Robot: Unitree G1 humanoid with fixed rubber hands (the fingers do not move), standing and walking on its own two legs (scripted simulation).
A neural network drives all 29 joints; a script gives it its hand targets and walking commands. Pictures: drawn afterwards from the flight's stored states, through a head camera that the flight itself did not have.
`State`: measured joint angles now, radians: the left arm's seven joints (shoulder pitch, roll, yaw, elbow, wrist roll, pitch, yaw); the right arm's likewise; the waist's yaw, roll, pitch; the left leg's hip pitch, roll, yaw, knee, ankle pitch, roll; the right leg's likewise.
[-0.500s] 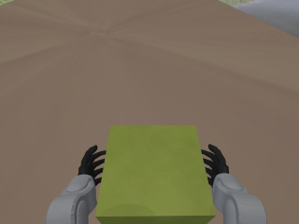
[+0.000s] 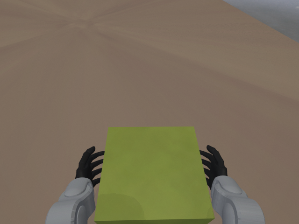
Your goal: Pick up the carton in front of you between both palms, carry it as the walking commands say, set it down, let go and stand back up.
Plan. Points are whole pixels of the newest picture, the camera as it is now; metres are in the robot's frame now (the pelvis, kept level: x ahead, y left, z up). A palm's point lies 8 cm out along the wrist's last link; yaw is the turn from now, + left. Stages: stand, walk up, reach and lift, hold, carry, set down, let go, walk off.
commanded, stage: carry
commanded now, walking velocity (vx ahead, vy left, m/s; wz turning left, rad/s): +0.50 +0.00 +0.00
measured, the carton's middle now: (151, 186) +0.24 +0.00 +0.01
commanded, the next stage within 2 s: none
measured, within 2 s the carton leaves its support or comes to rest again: neither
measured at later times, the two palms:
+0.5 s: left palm (115, 85) +0.56 +0.11 +0.10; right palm (196, 86) +0.58 -0.19 +0.09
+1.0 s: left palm (115, 55) +0.81 +0.14 +0.08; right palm (180, 58) +0.81 -0.16 +0.08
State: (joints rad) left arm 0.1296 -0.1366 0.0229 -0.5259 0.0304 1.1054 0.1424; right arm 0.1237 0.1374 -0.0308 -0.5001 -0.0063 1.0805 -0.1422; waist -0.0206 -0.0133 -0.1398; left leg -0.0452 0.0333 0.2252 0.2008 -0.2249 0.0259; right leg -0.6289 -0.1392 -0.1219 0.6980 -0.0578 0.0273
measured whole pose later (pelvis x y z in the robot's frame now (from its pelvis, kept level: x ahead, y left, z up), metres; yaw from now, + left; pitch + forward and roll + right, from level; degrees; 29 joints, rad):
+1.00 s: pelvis +0.59 -0.01 -0.01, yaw +0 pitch +3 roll +1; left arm 0.10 -0.14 0.03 -0.57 0.02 1.13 0.14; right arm 0.09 0.14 -0.03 -0.55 -0.01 1.12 -0.14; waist -0.02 -0.01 -0.11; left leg -0.26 0.05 0.23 0.43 -0.22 0.03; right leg -0.24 -0.08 -0.14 0.46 -0.26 0.01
